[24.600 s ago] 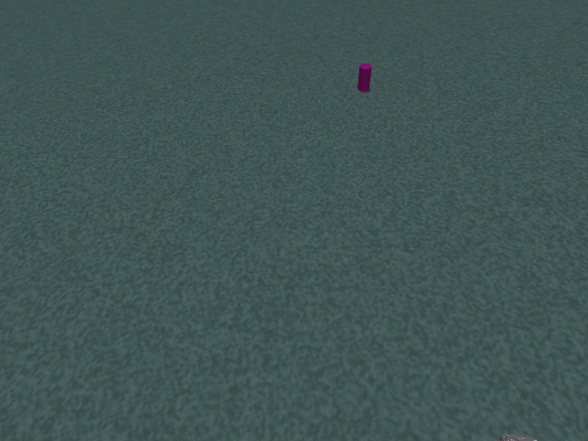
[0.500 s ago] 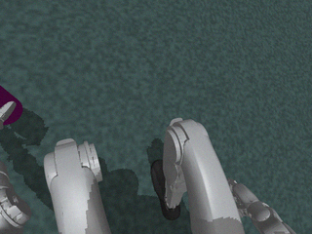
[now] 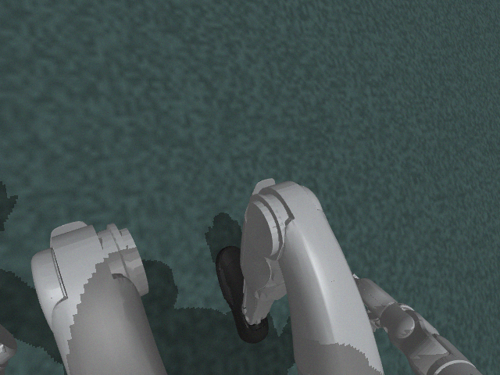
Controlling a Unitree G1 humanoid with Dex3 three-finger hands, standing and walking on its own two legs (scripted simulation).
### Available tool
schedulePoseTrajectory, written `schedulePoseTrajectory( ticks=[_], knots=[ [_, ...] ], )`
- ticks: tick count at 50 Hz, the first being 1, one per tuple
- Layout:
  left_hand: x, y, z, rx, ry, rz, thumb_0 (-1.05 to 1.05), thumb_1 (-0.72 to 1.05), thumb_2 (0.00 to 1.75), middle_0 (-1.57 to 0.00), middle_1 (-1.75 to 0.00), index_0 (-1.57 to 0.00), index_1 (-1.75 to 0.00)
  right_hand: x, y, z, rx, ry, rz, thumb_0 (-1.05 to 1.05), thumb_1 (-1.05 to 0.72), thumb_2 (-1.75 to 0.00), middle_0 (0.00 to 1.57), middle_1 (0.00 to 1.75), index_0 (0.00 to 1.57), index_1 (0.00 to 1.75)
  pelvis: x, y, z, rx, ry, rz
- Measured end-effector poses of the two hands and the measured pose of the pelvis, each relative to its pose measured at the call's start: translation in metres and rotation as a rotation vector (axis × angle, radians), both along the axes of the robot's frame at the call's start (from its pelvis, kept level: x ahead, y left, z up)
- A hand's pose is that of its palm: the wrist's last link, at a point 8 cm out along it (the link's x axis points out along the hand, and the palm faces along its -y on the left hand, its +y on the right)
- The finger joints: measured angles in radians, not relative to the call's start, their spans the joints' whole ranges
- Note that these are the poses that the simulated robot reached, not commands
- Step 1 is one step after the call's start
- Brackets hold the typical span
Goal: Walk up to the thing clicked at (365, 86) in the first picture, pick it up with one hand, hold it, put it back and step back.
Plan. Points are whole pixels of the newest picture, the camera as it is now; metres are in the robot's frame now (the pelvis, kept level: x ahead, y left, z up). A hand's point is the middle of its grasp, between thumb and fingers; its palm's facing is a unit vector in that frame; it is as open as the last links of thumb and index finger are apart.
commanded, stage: lower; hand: left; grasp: from the side
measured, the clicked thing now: out of the picture +0.42 +0.34 -0.18
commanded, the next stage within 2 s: loosen in 0.64 s
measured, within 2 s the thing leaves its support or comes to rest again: rests again in 1.28 s
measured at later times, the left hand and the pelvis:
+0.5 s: hand out of the picture +0.42 +0.34 -0.19, palm faces +0.50 -0.86 -0.03, open 10.6 cm; pelvis -0.01 +0.01 -0.01, yaw -2 degrees
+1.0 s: hand out of the picture +0.42 +0.34 -0.19, palm faces +0.52 -0.85 -0.02, open 10.5 cm; pelvis -0.01 +0.01 -0.01, yaw -4 degrees
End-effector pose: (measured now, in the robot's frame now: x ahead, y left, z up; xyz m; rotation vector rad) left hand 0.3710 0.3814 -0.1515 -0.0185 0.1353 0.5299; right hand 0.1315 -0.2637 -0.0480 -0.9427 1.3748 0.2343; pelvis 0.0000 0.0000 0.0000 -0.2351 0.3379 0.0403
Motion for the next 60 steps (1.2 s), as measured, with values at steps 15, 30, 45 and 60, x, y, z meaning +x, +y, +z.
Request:
schedulePoseTrajectory(
  ticks=[15,30,45,60],
  knots=[
    [0.006,0.001,-0.012,0.007,0.01,-0.002,-0.05,-0.49,1.03,-0.68,-1.02,-0.73,-1.05,0.008,0.008,0.006,-0.021,0.002,0.085,0.0,-0.92,-0.91,0.2,0.3,0.2,0.3,-0.003,0.006,-0.003,-0.032,-0.042,-0.013],
    [0.0,0.0,-0.033,0.017,0.008,0.025,-0.05,-0.48,1.03,-0.66,-1.03,-0.72,-1.06,0.007,0.014,0.015,-0.067,0.031,0.147,0.0,-0.91,-0.9,0.2,0.3,0.21,0.3,-0.007,0.008,-0.005,-0.056,-0.086,-0.027],
    [0.007,-0.002,-0.036,0.004,-0.006,0.018,-0.05,-0.45,0.97,-0.69,-0.98,-0.74,-1.0,0.012,0.021,0.017,-0.071,0.011,0.174,0.0,-0.91,-0.9,0.2,0.3,0.21,0.3,-0.008,0.012,-0.007,-0.072,-0.103,-0.039],
    [0.011,0.006,-0.015,0.039,-0.063,0.018,-0.02,-0.36,0.51,-0.65,-0.65,-0.68,-0.64,0.014,0.024,0.019,-0.068,-0.012,0.18,0.0,-0.91,-0.9,0.2,0.3,0.21,0.3,-0.011,0.012,-0.006,-0.073,-0.111,-0.04]
  ],
)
